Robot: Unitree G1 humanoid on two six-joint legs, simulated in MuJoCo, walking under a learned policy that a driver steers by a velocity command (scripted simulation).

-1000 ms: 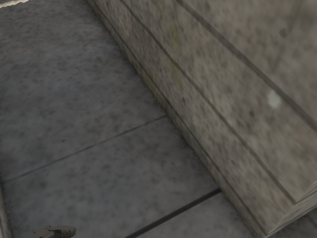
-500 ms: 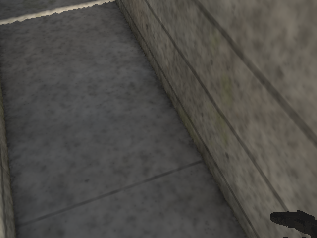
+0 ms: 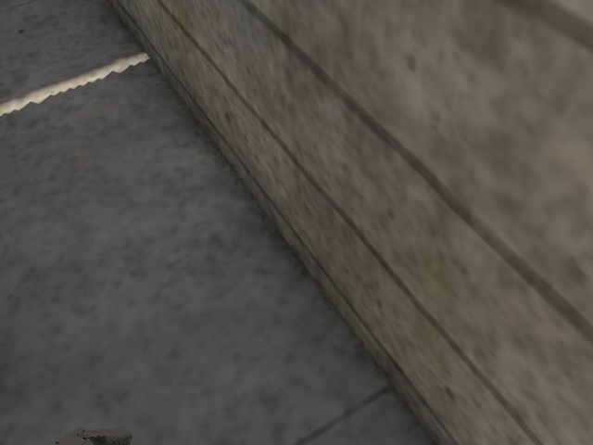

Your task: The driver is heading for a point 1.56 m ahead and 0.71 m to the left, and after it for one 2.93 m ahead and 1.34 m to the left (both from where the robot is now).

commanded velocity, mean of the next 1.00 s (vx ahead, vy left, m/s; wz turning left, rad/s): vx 0.08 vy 0.03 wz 0.39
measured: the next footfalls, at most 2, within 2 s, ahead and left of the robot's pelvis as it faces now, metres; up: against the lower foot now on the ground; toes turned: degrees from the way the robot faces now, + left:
left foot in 0.34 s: +0.24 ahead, +0.22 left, +0.00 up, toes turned +0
right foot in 0.78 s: +0.28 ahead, +0.00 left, +0.00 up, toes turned +22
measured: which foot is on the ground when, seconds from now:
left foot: up 0.00-0.32, down 0.34-0.78, up 0.80-1.00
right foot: down 0.00-0.34, up 0.36-0.76, down 0.78-1.00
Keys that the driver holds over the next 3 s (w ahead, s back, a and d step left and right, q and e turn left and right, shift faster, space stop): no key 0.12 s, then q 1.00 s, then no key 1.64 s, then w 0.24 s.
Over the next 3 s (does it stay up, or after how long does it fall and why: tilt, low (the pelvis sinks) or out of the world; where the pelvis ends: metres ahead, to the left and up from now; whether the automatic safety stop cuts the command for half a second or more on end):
stays up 0.26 0.12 0.00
